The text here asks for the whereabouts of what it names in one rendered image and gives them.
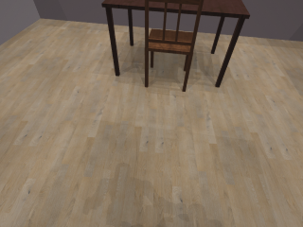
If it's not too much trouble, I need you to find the table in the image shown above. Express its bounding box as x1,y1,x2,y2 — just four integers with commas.
101,0,250,88

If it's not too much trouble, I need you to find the chair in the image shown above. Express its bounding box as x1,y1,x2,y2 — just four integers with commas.
145,0,204,92

